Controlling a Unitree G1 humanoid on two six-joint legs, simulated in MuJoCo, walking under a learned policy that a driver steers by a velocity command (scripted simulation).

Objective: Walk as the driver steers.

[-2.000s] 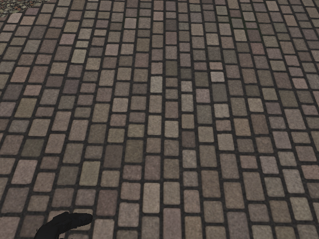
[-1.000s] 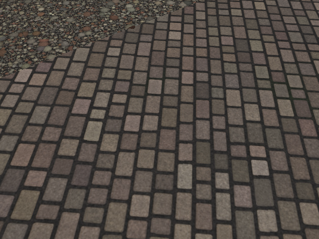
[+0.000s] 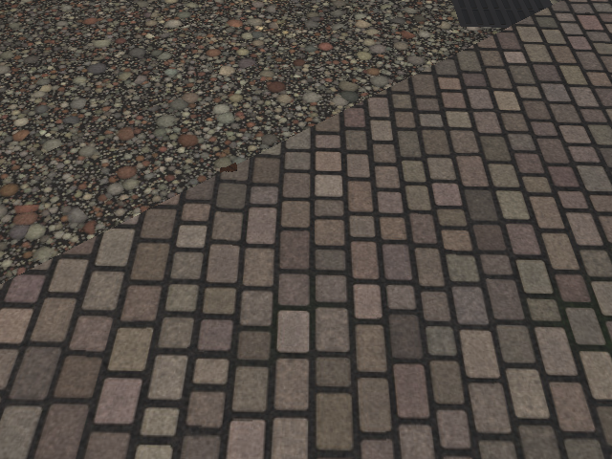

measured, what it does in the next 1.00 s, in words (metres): walks ahead, turning right: right foot, then left foot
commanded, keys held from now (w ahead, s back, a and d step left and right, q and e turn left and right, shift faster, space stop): w+e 0.44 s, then w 0.50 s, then q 0.06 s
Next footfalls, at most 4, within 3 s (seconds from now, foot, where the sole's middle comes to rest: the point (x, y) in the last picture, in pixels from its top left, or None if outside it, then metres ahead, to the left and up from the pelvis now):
0.20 right None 0.26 -0.09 -0.78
0.74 left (324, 406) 0.62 -0.04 -0.78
1.22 right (420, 353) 0.75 -0.28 -0.78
1.68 left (328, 381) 0.68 -0.05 -0.78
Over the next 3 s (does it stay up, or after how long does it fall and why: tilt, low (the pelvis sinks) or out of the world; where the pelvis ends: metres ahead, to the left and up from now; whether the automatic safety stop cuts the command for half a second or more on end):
stays up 0.62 -0.15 0.00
